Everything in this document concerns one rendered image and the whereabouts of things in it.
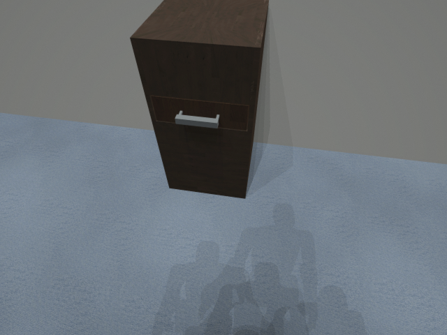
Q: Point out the handle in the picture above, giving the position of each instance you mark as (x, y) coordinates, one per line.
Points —
(197, 121)

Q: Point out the drawer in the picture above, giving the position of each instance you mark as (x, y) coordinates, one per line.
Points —
(231, 115)

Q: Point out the cabinet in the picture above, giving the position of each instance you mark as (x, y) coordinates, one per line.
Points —
(209, 50)

